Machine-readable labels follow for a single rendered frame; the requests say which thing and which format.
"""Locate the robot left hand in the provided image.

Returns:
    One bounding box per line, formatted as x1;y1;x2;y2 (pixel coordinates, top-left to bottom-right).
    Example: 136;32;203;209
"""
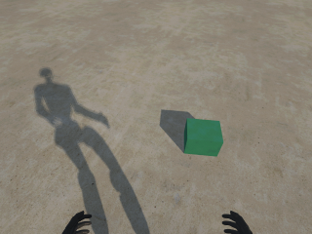
61;211;92;234

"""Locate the robot right hand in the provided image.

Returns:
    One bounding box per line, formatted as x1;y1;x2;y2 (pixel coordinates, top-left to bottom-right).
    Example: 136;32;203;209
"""
222;211;253;234

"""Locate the carton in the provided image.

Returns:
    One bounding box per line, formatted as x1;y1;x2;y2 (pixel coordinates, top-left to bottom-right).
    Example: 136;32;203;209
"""
183;118;223;157

